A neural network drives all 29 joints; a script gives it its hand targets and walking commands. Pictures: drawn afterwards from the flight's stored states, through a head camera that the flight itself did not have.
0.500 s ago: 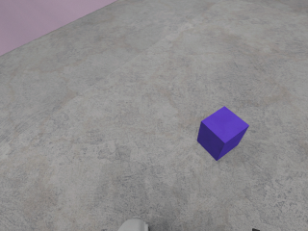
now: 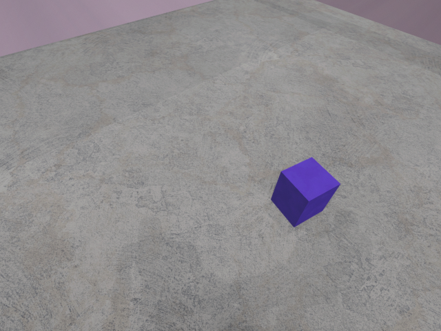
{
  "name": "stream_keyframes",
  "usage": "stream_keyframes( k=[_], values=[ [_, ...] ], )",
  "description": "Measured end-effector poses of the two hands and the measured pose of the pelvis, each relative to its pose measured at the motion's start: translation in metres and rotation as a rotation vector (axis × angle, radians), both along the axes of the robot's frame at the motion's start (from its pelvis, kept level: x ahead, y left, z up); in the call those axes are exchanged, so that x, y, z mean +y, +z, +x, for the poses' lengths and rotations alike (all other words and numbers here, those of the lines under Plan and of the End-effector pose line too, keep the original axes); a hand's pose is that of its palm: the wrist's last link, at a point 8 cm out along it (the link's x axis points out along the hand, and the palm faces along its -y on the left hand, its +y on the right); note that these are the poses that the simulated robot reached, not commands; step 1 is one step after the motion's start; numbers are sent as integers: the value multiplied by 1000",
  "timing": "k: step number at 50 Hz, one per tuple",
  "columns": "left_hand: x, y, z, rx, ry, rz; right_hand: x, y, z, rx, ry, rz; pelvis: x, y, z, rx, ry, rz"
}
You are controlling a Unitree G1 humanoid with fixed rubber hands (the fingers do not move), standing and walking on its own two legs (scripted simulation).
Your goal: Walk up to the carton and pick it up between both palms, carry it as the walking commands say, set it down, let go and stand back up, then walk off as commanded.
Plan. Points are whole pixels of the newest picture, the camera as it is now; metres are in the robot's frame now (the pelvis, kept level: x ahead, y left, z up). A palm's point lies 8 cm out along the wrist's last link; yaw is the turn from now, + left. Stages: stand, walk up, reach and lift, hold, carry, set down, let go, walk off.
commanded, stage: stand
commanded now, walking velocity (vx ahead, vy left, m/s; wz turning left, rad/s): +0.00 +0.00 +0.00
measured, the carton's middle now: (302, 192) +0.87 -0.45 -0.65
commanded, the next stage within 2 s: none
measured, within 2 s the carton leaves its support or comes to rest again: neither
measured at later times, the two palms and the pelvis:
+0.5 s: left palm out of the picture -0.05 +0.21 -0.14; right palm out of the picture -0.07 -0.27 -0.14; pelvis -0.07 -0.02 +0.00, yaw -1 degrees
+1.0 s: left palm out of the picture -0.08 +0.19 -0.14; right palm out of the picture -0.09 -0.23 -0.15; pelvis -0.07 -0.02 +0.00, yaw +0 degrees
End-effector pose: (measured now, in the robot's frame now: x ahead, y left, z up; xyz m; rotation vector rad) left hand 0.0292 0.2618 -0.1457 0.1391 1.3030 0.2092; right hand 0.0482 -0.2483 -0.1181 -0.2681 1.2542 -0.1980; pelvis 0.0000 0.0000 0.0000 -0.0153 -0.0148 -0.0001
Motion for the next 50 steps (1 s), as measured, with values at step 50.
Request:
stream_keyframes(
  k=[50],
  values=[
    [-74, 2, -111, 94, -28, -51, 15, -30, -142, 167, -76, 150, -25, 2, -67, -7, -7, 19]
  ],
)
